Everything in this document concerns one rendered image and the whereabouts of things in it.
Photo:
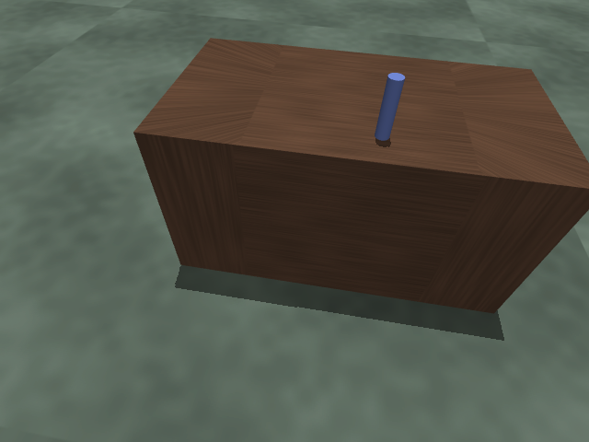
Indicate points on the can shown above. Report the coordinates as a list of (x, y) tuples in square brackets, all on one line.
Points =
[(394, 85)]

